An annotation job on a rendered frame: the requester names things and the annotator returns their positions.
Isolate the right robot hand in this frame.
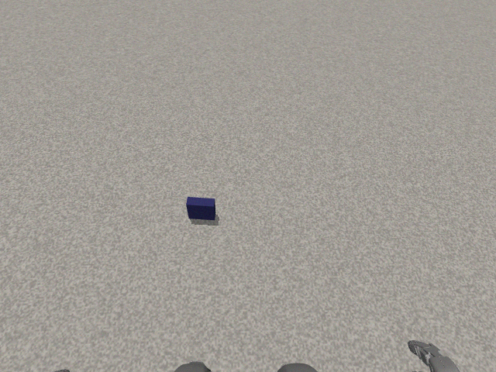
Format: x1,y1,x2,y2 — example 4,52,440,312
408,340,460,372

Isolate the carton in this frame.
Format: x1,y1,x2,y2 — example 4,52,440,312
186,197,215,220

